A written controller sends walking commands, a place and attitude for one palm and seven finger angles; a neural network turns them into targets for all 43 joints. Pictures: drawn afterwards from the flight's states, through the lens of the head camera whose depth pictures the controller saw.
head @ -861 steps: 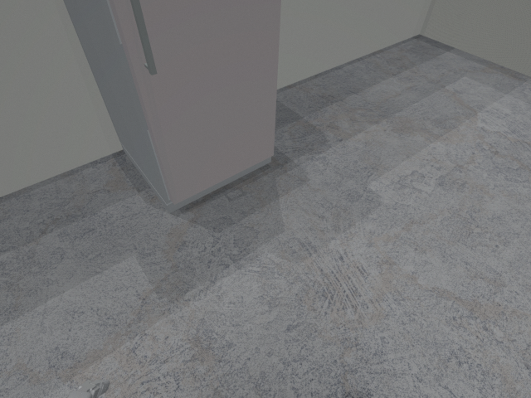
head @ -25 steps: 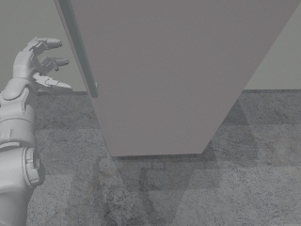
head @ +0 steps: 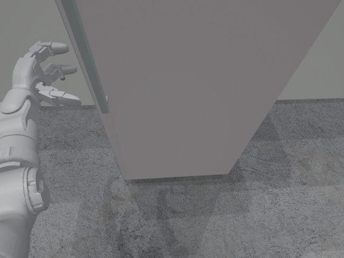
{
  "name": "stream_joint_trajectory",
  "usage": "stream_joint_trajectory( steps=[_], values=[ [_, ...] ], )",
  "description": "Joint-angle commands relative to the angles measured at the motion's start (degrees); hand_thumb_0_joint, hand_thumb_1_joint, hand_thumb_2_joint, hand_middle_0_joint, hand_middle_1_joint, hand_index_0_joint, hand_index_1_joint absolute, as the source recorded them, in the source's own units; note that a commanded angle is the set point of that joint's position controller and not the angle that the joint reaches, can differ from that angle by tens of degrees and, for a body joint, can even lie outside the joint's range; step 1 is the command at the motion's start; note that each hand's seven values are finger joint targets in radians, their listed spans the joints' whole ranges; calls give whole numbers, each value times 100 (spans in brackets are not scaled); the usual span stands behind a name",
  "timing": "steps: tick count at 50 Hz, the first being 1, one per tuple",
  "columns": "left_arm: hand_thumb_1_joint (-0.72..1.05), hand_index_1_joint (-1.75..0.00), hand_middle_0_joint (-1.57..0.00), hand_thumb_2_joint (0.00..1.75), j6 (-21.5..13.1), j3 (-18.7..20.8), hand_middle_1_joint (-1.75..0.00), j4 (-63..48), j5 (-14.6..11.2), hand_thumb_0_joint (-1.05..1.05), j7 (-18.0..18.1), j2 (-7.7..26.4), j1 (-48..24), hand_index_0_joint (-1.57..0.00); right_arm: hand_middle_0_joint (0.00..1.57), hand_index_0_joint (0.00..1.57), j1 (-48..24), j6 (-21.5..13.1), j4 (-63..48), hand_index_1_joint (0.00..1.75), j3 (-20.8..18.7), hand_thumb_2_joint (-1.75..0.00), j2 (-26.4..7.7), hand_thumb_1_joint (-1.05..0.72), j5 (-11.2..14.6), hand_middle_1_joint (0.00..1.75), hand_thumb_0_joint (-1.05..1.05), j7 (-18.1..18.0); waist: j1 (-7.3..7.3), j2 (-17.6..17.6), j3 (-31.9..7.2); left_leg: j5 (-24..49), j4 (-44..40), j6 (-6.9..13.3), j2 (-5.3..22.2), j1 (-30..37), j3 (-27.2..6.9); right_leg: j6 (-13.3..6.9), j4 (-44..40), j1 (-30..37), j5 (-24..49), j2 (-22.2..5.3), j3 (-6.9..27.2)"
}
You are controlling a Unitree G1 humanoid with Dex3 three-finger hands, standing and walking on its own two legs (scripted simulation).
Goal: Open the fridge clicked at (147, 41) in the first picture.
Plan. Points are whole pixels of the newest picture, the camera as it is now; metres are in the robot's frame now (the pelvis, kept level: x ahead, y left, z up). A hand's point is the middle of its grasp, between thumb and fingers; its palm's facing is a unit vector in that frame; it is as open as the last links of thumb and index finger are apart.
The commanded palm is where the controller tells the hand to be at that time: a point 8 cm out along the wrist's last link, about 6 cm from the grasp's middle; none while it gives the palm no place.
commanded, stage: feel for the door with the fingertips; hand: left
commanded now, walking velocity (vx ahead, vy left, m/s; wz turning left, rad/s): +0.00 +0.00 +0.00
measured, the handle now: (92, 63) +0.54 +0.18 +0.14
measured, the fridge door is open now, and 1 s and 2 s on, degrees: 0 0 0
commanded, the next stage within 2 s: slide the fingers in behind the handle in 0.82 s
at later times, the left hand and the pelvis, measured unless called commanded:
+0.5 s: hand (79, 73) +0.48 +0.19 +0.16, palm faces +0.06 -1.00 -0.01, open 14.0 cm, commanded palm +0.45 +0.25 +0.15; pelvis +0.00 -0.01 +0.00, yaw +0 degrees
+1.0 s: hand (79, 70) +0.49 +0.20 +0.16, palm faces +0.03 -1.00 +0.00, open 13.6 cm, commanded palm +0.47 +0.25 +0.15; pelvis -0.01 -0.01 +0.00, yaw +0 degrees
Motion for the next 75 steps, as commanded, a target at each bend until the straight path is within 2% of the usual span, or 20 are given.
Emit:
stream_joint_trajectory(
  steps=[1,6,12,15,19,26,30,35,38,40,44,45,49,52,55,57,61,66,68,75],
  values=[
    [-50,-120,-30,30,-323,161,-120,-1349,-230,0,116,1112,-2699,-30,20,20,389,-234,-459,30,-383,-90,-936,-90,-4,30,0,-67,-8,319,-2047,2237,-372,-34,14,1563,-594,-114,-192,583,1839,173,196],
    [-50,-120,-30,30,-381,6,-120,-1711,-45,0,445,892,-2853,-30,20,20,359,-275,-434,30,-384,-90,-861,-90,-32,30,0,1,8,671,-2079,2461,-352,-85,19,1737,-619,-117,-139,442,1795,154,173],
    [-50,-120,-30,30,-369,-63,-120,-1701,17,0,777,626,-2781,-30,20,20,272,-286,-471,30,-375,-90,-811,-90,-36,30,0,50,21,373,-2050,2396,-375,-85,6,1657,-601,-108,-123,576,1856,165,173],
    [-50,-120,-30,30,-422,252,-120,-1761,116,0,891,1089,-2920,-30,20,20,273,-271,-475,30,-367,-90,-835,-90,-50,30,0,21,88,382,-2302,2481,-346,-58,-26,1629,-557,-108,-83,822,2095,145,230],
    [-50,-120,-30,30,-450,197,-120,-1292,183,0,885,1067,-2897,-30,20,20,272,-266,-457,30,-331,-90,-822,-90,-37,30,0,-19,-19,-76,-1891,2068,-378,18,-68,1216,-459,-87,-139,937,2116,132,260],
    [-50,-120,-30,30,-443,-69,-120,-887,144,0,603,926,-3175,-30,20,20,305,-277,-404,30,-311,-90,-849,-90,-10,30,0,-57,-121,283,-1934,1735,-370,14,-106,1207,-439,-94,-198,792,1950,103,341],
    [-50,-120,-30,30,-433,142,-120,-701,68,0,490,1284,-3379,-30,20,20,389,-278,-359,30,-315,-90,-922,-90,-12,30,0,-94,-191,-39,-2001,1470,-340,68,-130,901,-415,-47,-233,959,1933,87,407],
    [-50,-120,-30,30,-585,118,-120,-947,180,0,517,1426,-3663,-30,20,20,458,-282,-321,30,-319,-90,-900,-90,-32,30,0,-89,-194,545,-2249,1632,-282,47,-141,1066,-442,-61,-180,842,1961,81,416],
    [-50,-120,-30,30,-603,299,-120,-788,163,0,538,1592,-3401,-30,20,20,506,-251,-323,30,-336,-90,-931,-90,-36,30,0,-66,-152,306,-2271,1643,-263,51,-125,993,-424,-54,-180,909,2002,112,417],
    [-50,-120,-30,30,-553,184,-120,-640,131,0,506,1509,-3547,-30,20,20,504,-242,-310,30,-316,-90,-949,-90,-19,30,0,-79,-269,124,-1988,1352,-298,78,-128,756,-399,-18,-250,869,1853,108,431],
    [-50,-120,-30,30,-511,264,-120,-662,205,0,504,1766,-3774,-30,20,20,585,-222,-312,30,-323,-90,-980,-90,-18,30,0,-104,-299,308,-2065,1310,-290,90,-133,737,-409,-27,-247,843,1743,84,449],
    [-50,-120,-30,30,-506,191,-120,-716,228,0,504,1700,-3910,-30,20,20,582,-228,-288,30,-315,-90,-955,-90,-28,30,0,-92,-326,548,-2129,1347,-287,76,-132,826,-424,-25,-254,782,1762,86,461],
    [-50,-120,-30,30,-528,195,-120,-619,183,0,516,1556,-3685,-30,20,20,685,-258,-307,30,-324,-90,-960,-90,-62,30,0,-70,-302,312,-2193,1473,-268,69,-105,924,-483,-48,-220,698,1704,125,379],
    [-50,-120,-30,30,-577,75,-120,-771,166,0,505,1338,-3663,-30,20,20,653,-259,-322,30,-339,-90,-946,-90,-68,30,0,-32,-273,569,-2290,1586,-278,10,-76,1150,-522,-65,-187,535,1672,141,335],
    [-50,-120,-30,30,-608,242,-120,-756,128,0,538,1452,-3376,-30,20,20,631,-239,-338,30,-346,-90,-949,-90,-65,30,0,-19,-191,378,-2274,1668,-267,24,-58,1106,-509,-73,-168,627,1742,160,323],
    [-50,-120,-30,30,-556,31,-120,-702,118,0,545,1171,-3409,-30,20,20,577,-247,-366,30,-327,-90,-931,-90,-54,30,0,-4,-231,356,-1985,1403,-325,17,-62,996,-509,-65,-211,489,1503,157,312],
    [-50,-120,-30,30,-603,154,-120,-963,161,0,630,1251,-3298,-30,20,20,565,-245,-377,30,-358,-90,-914,-90,-61,30,0,0,-132,473,-2200,1718,-306,-6,-42,1260,-547,-94,-145,513,1643,163,276],
    [-50,-120,-30,30,-564,-156,-120,-1267,37,0,687,610,-3043,-30,20,20,446,-256,-414,30,-371,-90,-851,-90,-60,30,0,42,-96,563,-2167,2162,-289,-63,9,1616,-578,-103,-119,380,1757,189,207],
    [-50,-120,-30,30,-502,-71,-120,-1185,35,0,739,695,-3076,-30,20,20,460,-249,-376,30,-387,-90,-869,-90,-54,30,0,36,-122,204,-2002,2004,-336,-43,9,1435,-580,-96,-138,447,1723,192,195],
    [-50,-120,-30,30,-580,-22,-120,-1667,165,0,1044,667,-3071,-30,20,20,391,-265,-359,30,-397,-90,-798,-90,-85,30,0,53,30,522,-2271,2658,-287,-102,8,1778,-627,-117,-53,536,1986,176,194]
  ],
)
